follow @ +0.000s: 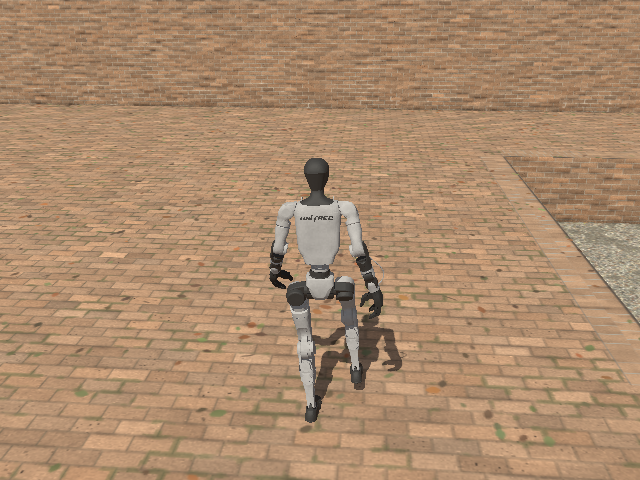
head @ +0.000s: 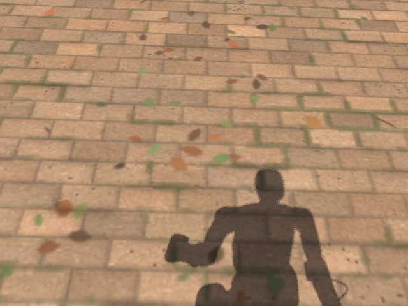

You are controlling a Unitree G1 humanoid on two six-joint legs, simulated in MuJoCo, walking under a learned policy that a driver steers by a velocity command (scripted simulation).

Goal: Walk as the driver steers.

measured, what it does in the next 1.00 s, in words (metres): walks ahead: right foot, then left foot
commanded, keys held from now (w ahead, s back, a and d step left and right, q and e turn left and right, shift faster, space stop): w+q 0.16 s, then w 0.46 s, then w+e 0.38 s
